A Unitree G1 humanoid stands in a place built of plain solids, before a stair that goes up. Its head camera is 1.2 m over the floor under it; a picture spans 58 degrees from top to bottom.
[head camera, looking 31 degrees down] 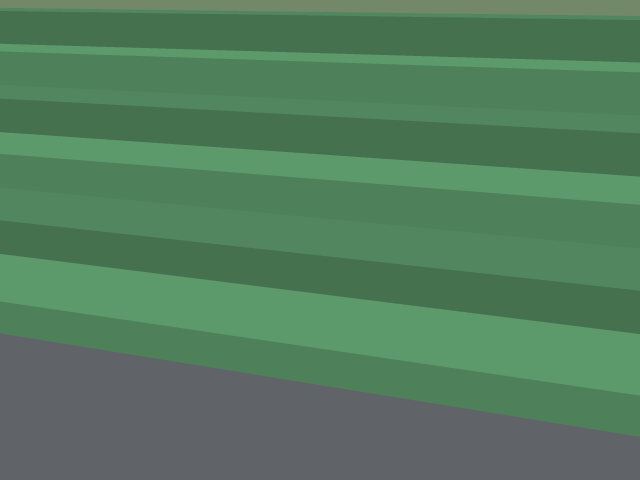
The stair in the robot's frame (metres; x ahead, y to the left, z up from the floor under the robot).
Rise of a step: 0.17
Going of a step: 0.28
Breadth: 4.90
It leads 11 degrees to the right of straight ahead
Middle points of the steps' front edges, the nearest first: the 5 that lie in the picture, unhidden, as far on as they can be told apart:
1.23 1.05 0.17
1.51 0.99 0.35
1.78 0.94 0.52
2.06 0.88 0.70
2.33 0.83 0.87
